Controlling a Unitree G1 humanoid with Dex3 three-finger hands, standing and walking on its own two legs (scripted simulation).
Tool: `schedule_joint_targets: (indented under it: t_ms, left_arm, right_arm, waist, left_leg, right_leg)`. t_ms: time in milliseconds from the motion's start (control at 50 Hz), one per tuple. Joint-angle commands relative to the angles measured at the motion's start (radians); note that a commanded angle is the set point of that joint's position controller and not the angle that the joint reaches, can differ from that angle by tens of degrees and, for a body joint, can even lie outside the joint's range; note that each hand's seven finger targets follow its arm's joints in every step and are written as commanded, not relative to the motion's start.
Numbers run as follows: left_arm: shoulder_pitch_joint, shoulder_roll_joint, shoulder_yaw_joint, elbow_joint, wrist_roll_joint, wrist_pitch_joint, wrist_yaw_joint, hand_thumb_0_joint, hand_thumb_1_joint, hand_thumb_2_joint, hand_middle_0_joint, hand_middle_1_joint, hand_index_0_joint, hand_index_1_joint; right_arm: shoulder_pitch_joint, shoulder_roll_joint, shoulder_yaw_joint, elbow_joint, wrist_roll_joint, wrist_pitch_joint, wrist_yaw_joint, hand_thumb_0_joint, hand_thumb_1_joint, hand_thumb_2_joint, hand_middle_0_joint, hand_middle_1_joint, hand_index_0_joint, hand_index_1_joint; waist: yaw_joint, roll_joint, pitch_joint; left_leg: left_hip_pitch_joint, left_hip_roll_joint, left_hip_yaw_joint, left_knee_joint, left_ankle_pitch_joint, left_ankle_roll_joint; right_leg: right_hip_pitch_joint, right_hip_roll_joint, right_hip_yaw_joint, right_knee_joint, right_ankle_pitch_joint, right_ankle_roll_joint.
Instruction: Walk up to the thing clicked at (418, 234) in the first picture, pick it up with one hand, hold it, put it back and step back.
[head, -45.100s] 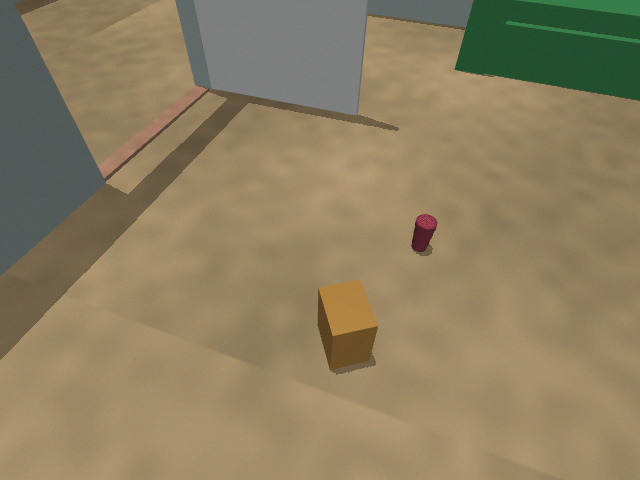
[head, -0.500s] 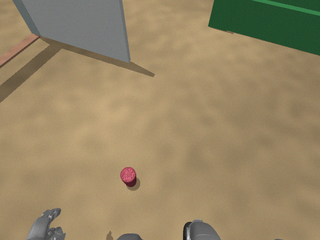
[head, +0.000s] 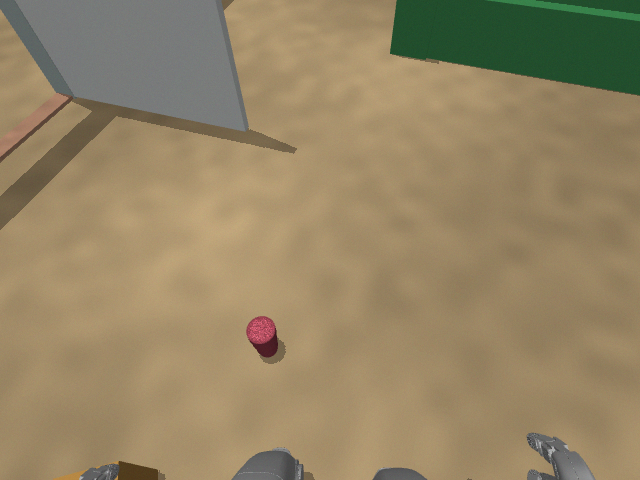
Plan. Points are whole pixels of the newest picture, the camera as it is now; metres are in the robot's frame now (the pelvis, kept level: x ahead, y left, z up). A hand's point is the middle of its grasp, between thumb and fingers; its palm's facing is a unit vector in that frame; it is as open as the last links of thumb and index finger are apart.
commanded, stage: step back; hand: left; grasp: from the side
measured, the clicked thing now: (264, 339) +0.53 +0.20 -0.68
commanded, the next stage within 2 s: none
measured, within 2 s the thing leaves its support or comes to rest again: neither
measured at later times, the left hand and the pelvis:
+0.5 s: hand out of the picture -0.04 +0.29 -0.14, palm faces +0.02 -0.94 -0.35, open 7.4 cm; pelvis -0.15 +0.02 +0.01, yaw +0 degrees
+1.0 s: hand out of the picture -0.18 +0.26 -0.14, palm faces +0.01 -0.91 -0.42, open 7.4 cm; pelvis -0.31 -0.02 -0.01, yaw +2 degrees
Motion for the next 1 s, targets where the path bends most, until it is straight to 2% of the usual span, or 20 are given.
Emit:
schedule_joint_targets:
  t_ms: [0, 80, 160, 240, 260, 280, 300, 320, 380, 520, 600, 640, 660, 680, 700, 720, 780, 900, 960, 980]
  left_arm:
    - [-0.037, 0.292, 0.084, -0.146, 0.001, -0.032, 0.022, 0.000, 0.900, 0.900, -0.200, -0.300, -0.200, -0.300]
    - [-0.038, 0.232, 0.071, -0.171, 0.007, -0.023, 0.026, 0.000, 0.900, 0.900, -0.200, -0.300, -0.200, -0.300]
    - [0.011, 0.230, 0.074, -0.182, 0.012, -0.005, 0.030, 0.000, 0.900, 0.900, -0.200, -0.300, -0.200, -0.300]
    - [-0.021, 0.247, 0.063, -0.205, -0.007, 0.025, 0.015, 0.000, 0.900, 0.900, -0.200, -0.300, -0.200, -0.300]
    - [-0.003, 0.215, 0.057, -0.210, -0.010, 0.032, 0.012, 0.000, 0.900, 0.900, -0.200, -0.300, -0.200, -0.300]
    - [0.002, 0.179, 0.050, -0.214, -0.014, 0.030, 0.012, 0.000, 0.900, 0.900, -0.200, -0.300, -0.200, -0.300]
    - [-0.096, 0.234, 0.077, -0.220, 0.000, 0.026, 0.028, 0.000, 0.900, 0.900, -0.200, -0.300, -0.200, -0.300]
    - [-0.112, 0.262, 0.082, -0.214, 0.008, 0.025, 0.028, 0.000, 0.900, 0.900, -0.200, -0.300, -0.200, -0.300]
    - [0.040, 0.236, 0.085, -0.148, -0.018, 0.027, 0.010, 0.000, 0.900, 0.900, -0.200, -0.300, -0.200, -0.300]
    - [0.029, 0.214, 0.074, -0.158, -0.004, 0.010, 0.001, 0.000, 0.900, 0.900, -0.200, -0.300, -0.200, -0.300]
    - [0.096, 0.202, 0.068, -0.105, -0.003, 0.002, -0.003, 0.000, 0.900, 0.900, -0.200, -0.300, -0.200, -0.300]
    - [0.184, 0.213, 0.072, -0.058, 0.006, -0.005, -0.002, 0.000, 0.900, 0.900, -0.200, -0.300, -0.200, -0.300]
    - [0.169, 0.280, 0.090, -0.070, 0.018, -0.007, -0.004, 0.000, 0.900, 0.900, -0.200, -0.300, -0.200, -0.300]
    - [0.110, 0.380, 0.113, -0.104, 0.013, 0.001, -0.009, 0.000, 0.900, 0.900, -0.200, -0.300, -0.200, -0.300]
    - [0.028, 0.448, 0.122, -0.141, 0.024, 0.001, -0.003, 0.000, 0.900, 0.900, -0.200, -0.300, -0.200, -0.300]
    - [-0.030, 0.398, 0.108, -0.161, 0.019, -0.003, 0.005, 0.000, 0.900, 0.900, -0.200, -0.300, -0.200, -0.300]
    - [-0.096, 0.271, 0.086, -0.172, 0.017, -0.006, 0.012, 0.000, 0.900, 0.900, -0.200, -0.300, -0.200, -0.300]
    - [0.040, 0.244, 0.081, -0.183, 0.021, 0.009, 0.030, 0.000, 0.900, 0.900, -0.200, -0.300, -0.200, -0.300]
    - [-0.008, 0.252, 0.074, -0.206, -0.003, 0.031, 0.022, 0.000, 0.900, 0.900, -0.200, -0.300, -0.200, -0.300]
    - [-0.008, 0.224, 0.060, -0.216, -0.006, 0.036, 0.017, 0.000, 0.900, 0.900, -0.200, -0.300, -0.200, -0.300]
  right_arm:
    - [0.051, -0.226, -0.060, -0.059, 0.001, -0.023, -0.015, 0.000, -0.900, -0.900, 0.200, 0.300, 0.200, 0.300]
    - [0.082, -0.191, -0.038, -0.052, 0.000, -0.040, -0.021, 0.000, -0.900, -0.900, 0.200, 0.300, 0.200, 0.300]
    - [0.098, -0.174, -0.032, -0.068, -0.010, -0.056, -0.028, 0.000, -0.900, -0.900, 0.200, 0.300, 0.200, 0.300]
    - [0.172, -0.180, -0.059, -0.035, -0.040, -0.066, -0.023, 0.000, -0.900, -0.900, 0.200, 0.300, 0.200, 0.300]
    - [0.165, -0.227, -0.074, -0.040, -0.056, -0.069, -0.022, 0.000, -0.900, -0.900, 0.200, 0.300, 0.200, 0.300]
    - [0.118, -0.333, -0.096, -0.055, -0.065, -0.068, -0.016, 0.000, -0.900, -0.900, 0.200, 0.300, 0.200, 0.300]
    - [0.097, -0.398, -0.105, -0.074, -0.052, -0.066, -0.010, 0.000, -0.900, -0.900, 0.200, 0.300, 0.200, 0.300]
    - [0.035, -0.376, -0.103, -0.082, -0.051, -0.076, -0.017, 0.000, -0.900, -0.900, 0.200, 0.300, 0.200, 0.300]
    - [-0.052, -0.246, -0.064, -0.104, -0.055, -0.080, -0.023, 0.000, -0.900, -0.900, 0.200, 0.300, 0.200, 0.300]
    - [0.091, -0.252, -0.076, -0.100, -0.041, -0.073, -0.027, 0.000, -0.900, -0.900, 0.200, 0.300, 0.200, 0.300]
    - [0.060, -0.285, -0.081, -0.117, -0.041, -0.050, -0.020, 0.000, -0.900, -0.900, 0.200, 0.300, 0.200, 0.300]
    - [0.013, -0.266, -0.069, -0.130, -0.024, -0.036, -0.016, 0.000, -0.900, -0.900, 0.200, 0.300, 0.200, 0.300]
    - [0.013, -0.225, -0.058, -0.142, -0.017, -0.034, -0.015, 0.000, -0.900, -0.900, 0.200, 0.300, 0.200, 0.300]
    - [-0.026, -0.181, -0.050, -0.169, -0.008, -0.039, -0.027, 0.000, -0.900, -0.900, 0.200, 0.300, 0.200, 0.300]
    - [-0.014, -0.225, -0.070, -0.152, -0.016, -0.037, -0.043, 0.000, -0.900, -0.900, 0.200, 0.300, 0.200, 0.300]
    - [0.019, -0.249, -0.080, -0.124, -0.007, -0.038, -0.037, 0.000, -0.900, -0.900, 0.200, 0.300, 0.200, 0.300]
    - [0.097, -0.201, -0.050, -0.079, 0.001, -0.047, -0.032, 0.000, -0.900, -0.900, 0.200, 0.300, 0.200, 0.300]
    - [0.085, -0.160, -0.031, -0.102, -0.022, -0.074, -0.036, 0.000, -0.900, -0.900, 0.200, 0.300, 0.200, 0.300]
    - [0.191, -0.165, -0.045, -0.061, -0.034, -0.081, -0.031, 0.000, -0.900, -0.900, 0.200, 0.300, 0.200, 0.300]
    - [0.188, -0.199, -0.061, -0.056, -0.044, -0.080, -0.032, 0.000, -0.900, -0.900, 0.200, 0.300, 0.200, 0.300]
  waist:
    - [0.017, -0.206, -0.147]
    - [0.023, -0.165, -0.215]
    - [0.047, -0.245, -0.289]
    - [0.003, -0.240, -0.279]
    - [0.008, -0.127, -0.278]
    - [0.008, 0.134, -0.248]
    - [-0.063, 0.192, -0.193]
    - [-0.037, 0.157, -0.153]
    - [0.070, 0.051, -0.155]
    - [-0.022, 0.101, -0.242]
    - [-0.001, 0.156, -0.288]
    - [0.044, 0.110, -0.302]
    - [0.034, -0.044, -0.273]
    - [0.059, -0.311, -0.211]
    - [0.074, -0.390, -0.163]
    - [0.030, -0.351, -0.103]
    - [-0.021, -0.229, -0.148]
    - [0.061, -0.267, -0.239]
    - [0.012, -0.227, -0.305]
    - [0.020, -0.180, -0.320]
  left_leg:
    - [-0.034, -0.072, -0.172, 0.377, -0.166, -0.031]
    - [-0.078, -0.109, -0.129, 0.310, -0.078, -0.055]
    - [-0.088, -0.024, -0.063, -0.060, -0.080, -0.061]
    - [0.167, -0.018, 0.006, -0.447, 0.272, -0.034]
    - [0.230, 0.097, -0.168, -0.463, 0.267, -0.002]
    - [0.275, 0.318, -0.461, -0.519, 0.336, 0.097]
    - [0.025, 0.456, -0.579, -0.564, 0.330, 0.259]
    - [-0.040, 0.475, -0.595, -0.567, 0.306, 0.286]
    - [0.076, 0.247, -0.208, -0.445, 0.499, 0.161]
    - [0.336, 0.261, -0.197, -0.331, 0.557, 0.222]
    - [0.240, 0.238, -0.169, -0.263, 0.528, 0.172]
    - [0.121, 0.193, -0.136, -0.188, 0.443, 0.104]
    - [-0.043, 0.096, -0.109, -0.080, 0.268, 0.043]
    - [-0.182, -0.084, -0.042, 0.079, -0.088, -0.016]
    - [-0.097, -0.059, -0.107, 0.298, -0.215, -0.041]
    - [-0.024, -0.026, -0.162, 0.370, -0.177, -0.031]
    - [-0.134, -0.111, -0.132, 0.373, -0.050, -0.029]
    - [-0.129, -0.026, -0.026, -0.078, -0.077, -0.048]
    - [0.072, -0.028, 0.039, -0.460, 0.253, -0.032]
    - [0.184, 0.034, -0.067, -0.455, 0.368, -0.005]
  right_leg:
    - [-0.049, -0.389, 0.413, -0.264, 0.528, -0.262]
    - [0.076, -0.249, 0.216, -0.185, 0.558, -0.177]
    - [0.285, -0.263, 0.193, -0.104, 0.606, -0.165]
    - [0.082, -0.215, 0.169, 0.000, 0.410, -0.086]
    - [-0.060, -0.156, 0.157, 0.059, 0.215, -0.044]
    - [-0.291, 0.020, 0.074, 0.240, -0.167, 0.002]
    - [-0.200, 0.035, 0.148, 0.439, -0.337, 0.033]
    - [-0.184, -0.006, 0.200, 0.570, -0.288, 0.028]
    - [-0.245, 0.047, 0.191, 0.660, -0.135, 0.017]
    - [-0.223, -0.021, 0.113, 0.298, -0.195, 0.084]
    - [-0.023, -0.048, 0.005, -0.077, -0.073, 0.053]
    - [0.114, -0.057, -0.001, -0.261, 0.123, 0.018]
    - [0.140, -0.167, 0.213, -0.243, 0.140, -0.021]
    - [0.037, -0.338, 0.425, -0.300, 0.150, -0.156]
    - [-0.192, -0.487, 0.598, -0.368, 0.106, -0.274]
    - [-0.312, -0.483, 0.544, -0.383, 0.104, -0.255]
    - [-0.053, -0.265, 0.172, -0.190, 0.426, -0.151]
    - [0.255, -0.273, 0.176, -0.057, 0.616, -0.152]
    - [0.206, -0.246, 0.143, 0.084, 0.562, -0.107]
    - [0.066, -0.220, 0.148, 0.106, 0.419, -0.066]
